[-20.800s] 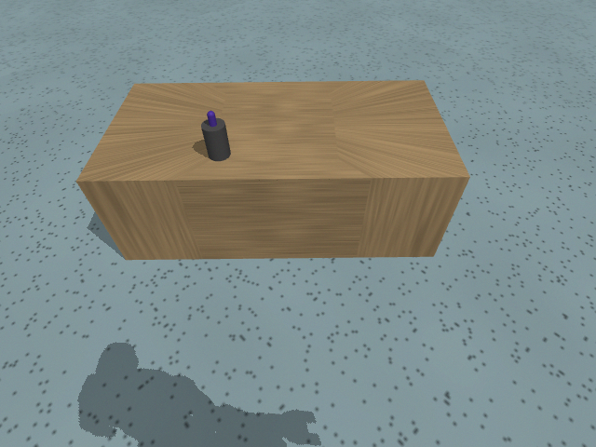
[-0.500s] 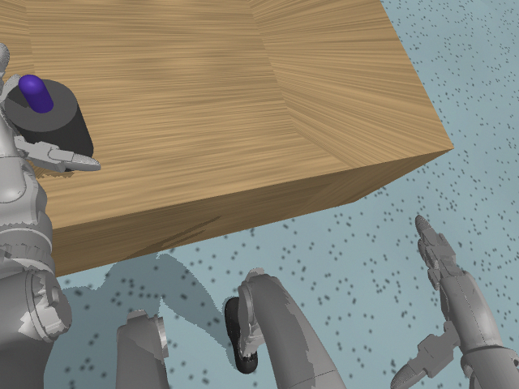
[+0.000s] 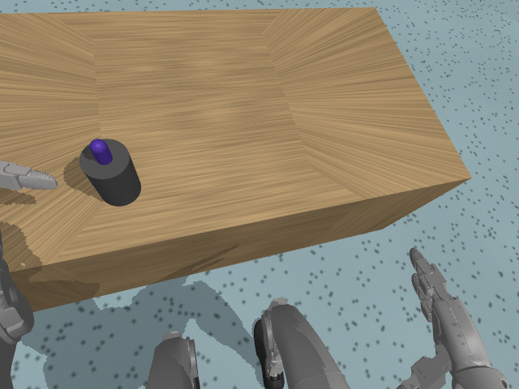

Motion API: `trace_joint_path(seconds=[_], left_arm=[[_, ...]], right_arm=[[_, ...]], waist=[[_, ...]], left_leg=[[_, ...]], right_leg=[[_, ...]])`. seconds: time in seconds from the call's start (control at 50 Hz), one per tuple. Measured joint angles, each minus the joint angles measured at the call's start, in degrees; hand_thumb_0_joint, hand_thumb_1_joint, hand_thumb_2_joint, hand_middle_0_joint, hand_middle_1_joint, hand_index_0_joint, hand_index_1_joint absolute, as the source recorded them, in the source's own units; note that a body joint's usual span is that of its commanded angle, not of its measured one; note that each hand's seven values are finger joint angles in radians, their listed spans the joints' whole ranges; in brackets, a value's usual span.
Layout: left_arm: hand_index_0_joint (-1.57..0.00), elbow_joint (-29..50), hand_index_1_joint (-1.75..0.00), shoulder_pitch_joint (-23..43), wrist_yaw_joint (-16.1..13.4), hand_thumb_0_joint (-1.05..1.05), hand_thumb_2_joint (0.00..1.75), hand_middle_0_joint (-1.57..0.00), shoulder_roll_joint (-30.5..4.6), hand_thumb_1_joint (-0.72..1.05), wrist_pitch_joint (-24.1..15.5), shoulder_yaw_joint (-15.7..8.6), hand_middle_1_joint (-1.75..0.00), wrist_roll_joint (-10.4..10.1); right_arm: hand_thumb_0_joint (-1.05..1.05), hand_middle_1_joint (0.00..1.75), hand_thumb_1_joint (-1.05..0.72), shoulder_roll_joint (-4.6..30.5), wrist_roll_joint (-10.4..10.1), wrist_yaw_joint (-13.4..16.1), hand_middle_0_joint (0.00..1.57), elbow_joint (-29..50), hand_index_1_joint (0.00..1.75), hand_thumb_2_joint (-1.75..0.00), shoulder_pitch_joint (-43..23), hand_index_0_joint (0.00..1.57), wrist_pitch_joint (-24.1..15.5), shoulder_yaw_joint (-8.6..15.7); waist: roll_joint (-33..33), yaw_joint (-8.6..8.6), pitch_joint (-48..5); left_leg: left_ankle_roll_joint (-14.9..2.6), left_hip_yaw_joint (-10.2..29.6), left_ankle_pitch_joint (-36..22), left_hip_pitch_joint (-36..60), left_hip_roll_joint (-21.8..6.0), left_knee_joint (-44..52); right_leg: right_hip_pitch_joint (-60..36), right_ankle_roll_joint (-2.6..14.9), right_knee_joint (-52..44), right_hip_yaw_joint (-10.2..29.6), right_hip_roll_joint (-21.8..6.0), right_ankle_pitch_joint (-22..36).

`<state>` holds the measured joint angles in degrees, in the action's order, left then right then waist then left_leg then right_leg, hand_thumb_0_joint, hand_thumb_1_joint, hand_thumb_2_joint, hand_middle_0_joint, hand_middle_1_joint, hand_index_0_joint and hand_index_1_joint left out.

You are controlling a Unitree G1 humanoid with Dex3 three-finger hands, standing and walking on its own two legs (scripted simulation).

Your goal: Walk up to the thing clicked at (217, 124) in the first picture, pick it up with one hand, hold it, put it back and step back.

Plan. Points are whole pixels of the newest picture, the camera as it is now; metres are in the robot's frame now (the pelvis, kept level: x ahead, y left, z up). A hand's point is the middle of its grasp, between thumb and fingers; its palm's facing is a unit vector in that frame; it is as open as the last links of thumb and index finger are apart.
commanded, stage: home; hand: left
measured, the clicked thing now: (110, 168) +0.52 +0.18 -0.12
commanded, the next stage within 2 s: none
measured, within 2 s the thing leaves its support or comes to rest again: neither
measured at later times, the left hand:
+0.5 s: hand out of the picture +0.38 +0.28 +0.03, palm faces +0.25 -0.91 -0.34, open 17.2 cm
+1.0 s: hand (103, 374) +0.20 +0.16 +0.01, palm faces +0.14 -0.97 -0.21, open 17.5 cm
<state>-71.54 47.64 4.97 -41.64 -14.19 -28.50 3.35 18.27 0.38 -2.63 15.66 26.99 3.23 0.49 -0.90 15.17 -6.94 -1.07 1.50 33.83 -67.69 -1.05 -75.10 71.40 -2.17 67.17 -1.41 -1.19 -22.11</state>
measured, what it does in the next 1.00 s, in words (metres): rises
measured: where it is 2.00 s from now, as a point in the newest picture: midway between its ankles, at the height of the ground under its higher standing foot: outside the picture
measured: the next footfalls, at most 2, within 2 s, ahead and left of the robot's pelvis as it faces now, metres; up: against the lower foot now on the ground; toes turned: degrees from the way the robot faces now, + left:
none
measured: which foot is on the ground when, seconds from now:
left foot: down 0.00-1.00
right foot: down 0.00-1.00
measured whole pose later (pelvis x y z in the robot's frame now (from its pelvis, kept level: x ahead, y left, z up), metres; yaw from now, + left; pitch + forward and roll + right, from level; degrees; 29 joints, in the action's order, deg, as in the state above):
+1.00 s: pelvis +0.04 -0.02 +0.07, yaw +3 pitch +9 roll +0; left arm -8.1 -25.1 -4.6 -11.0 4.9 1.6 -2.1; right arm 12.1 -2.6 4.5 -7.1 24.5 4.1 -0.2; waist -0.1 -0.8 -6.7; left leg 0.3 1.1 29.3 -31.5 0.2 -51.9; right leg 37.8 -0.9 51.3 -1.4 -2.5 -22.3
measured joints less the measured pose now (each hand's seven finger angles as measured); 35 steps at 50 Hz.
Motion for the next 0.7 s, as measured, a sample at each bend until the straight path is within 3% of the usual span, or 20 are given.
trace_joint_path(seconds=[0.08, 0.14, 0.2, 0.26, 0.34, 0.38, 0.52, 0.6, 0.7], left_arm=[[-0.06, 2.44, -0.06, -2.29, -3.26, -0.02, 0.06, -0.06, 0.13, -0.59, 4.79, -0.84, -0.05, 1.65], [-0.06, 3.08, -0.07, -1.74, -5.72, -0.02, 0.08, -0.06, -0.66, -0.56, 5.77, -0.44, -0.06, 1.74], [-0.06, 0.59, -0.07, -0.27, -7.21, -0.02, 0.09, -0.06, -1.66, -0.52, 5.62, 2.86, -0.06, 1.44], [-0.06, 0.0, -0.07, -1.69, -7.19, -0.02, 0.09, -0.06, -0.55, -0.5, 6.94, 4.5, -0.06, 1.49], [-0.06, 5.37, -0.07, -9.42, -6.33, -0.01, 0.09, -0.06, 4.66, -0.49, 9.76, 6.15, -0.06, 0.71], [-0.06, 10.23, -0.07, -15.06, -6.24, -0.01, 0.09, -0.06, 7.59, -0.49, 11.38, 6.97, -0.06, -0.09], [-0.06, 27.52, -0.06, -31.56, -7.43, -0.01, 0.09, -0.06, 17.75, -0.49, 15.48, 14.28, -0.06, -3.44], [-0.06, 37.23, -0.06, -40.06, -8.44, -0.01, 0.08, -0.06, 22.73, -0.5, 16.21, 17.63, -0.06, -4.41], [-0.06, 48.07, -0.06, -50.75, -9.49, -0.01, 0.06, -0.06, 26.32, -0.53, 16.77, 21.51, -0.05, -5.39]], right_arm=[[0.0, 0.07, 0.5, 0.87, -0.39, 0.49, 0.08, -3.72, 0.06, -0.06, 0.44, 0.07, 1.82, 0.55], [0.0, 0.1, 0.42, 0.51, -0.34, 1.08, 0.09, -7.77, 0.09, -0.13, -0.01, 0.09, 2.67, 0.71], [0.0, 0.13, 0.28, -0.74, -0.13, 1.31, 0.11, -12.51, 0.12, -0.25, -2.49, 0.1, 2.96, -1.24], [0.0, 0.16, 0.1, -2.37, -0.02, 0.78, 0.12, -14.93, 0.16, -0.37, -5.28, 0.11, 3.28, -4.54], [0.0, 0.19, -0.15, -5.04, -1.03, -0.68, 0.14, -13.87, 0.19, -0.5, -5.13, 0.14, 3.31, -6.61], [0.0, 0.21, -0.27, -5.08, -1.83, -0.81, 0.15, -13.37, 0.21, -0.56, -3.97, 0.15, 3.22, -6.22], [0.01, 0.25, -0.58, -3.6, -3.47, 2.11, 0.18, -19.84, 0.25, -0.72, -2.32, 0.18, 2.99, -2.54], [0.01, 0.28, -0.72, -3.81, -3.41, 3.58, 0.19, -21.63, 0.27, -0.79, -2.34, 0.18, 3.09, -2.44], [0.01, 0.29, -0.82, -5.03, -3.19, 4.87, 0.2, -22.94, 0.29, -0.85, -3.32, 0.19, 2.22, -2.4]], waist=[[-1.1, -1.04, -0.53], [-1.7, -1.95, -1.09], [-1.5, -3.07, -1.33], [-0.43, -4.7, -1.77], [1.72, -7.42, -2.05], [2.38, -8.44, -2.28], [1.11, -11.5, -2.44], [-0.06, -12.57, -1.0], [0.02, -13.51, 0.14]], left_leg=[[0.18, -0.45, -0.99, 5.27, -0.11, 4.27], [0.4, -0.23, -1.55, 9.03, -0.16, 6.97], [0.48, 0.07, -2.18, 11.73, -0.22, 9.14], [0.45, -0.07, -2.78, 13.53, -0.3, 11.04], [0.33, -0.37, -3.42, 16.99, -0.04, 13.89], [0.26, -0.66, -3.67, 19.5, 0.1, 15.65], [0.32, -0.81, -4.26, 26.57, 0.5, 20.07], [0.65, -0.73, -4.43, 29.99, 0.52, 21.6], [0.95, -0.59, -4.58, 33.19, 0.52, 23.0]], right_leg=[[-4.96, 0.23, -3.67, 0.32, 0.14, 0.67], [-8.75, 0.43, -6.09, 0.04, 0.17, 0.92], [-11.63, 0.51, -8.29, -0.32, 0.21, 1.38], [-13.44, 0.47, -10.19, -0.23, 0.31, 1.98], [-16.75, 0.3, -12.6, 0.01, 0.07, 2.33], [-19.05, 0.21, -13.92, 0.26, -0.05, 2.37], [-25.52, 0.33, -16.77, 0.33, -0.45, 1.97], [-28.64, 0.57, -17.53, 0.23, -0.48, 1.66], [-31.57, 0.85, -18.18, 0.06, -0.5, 1.33]])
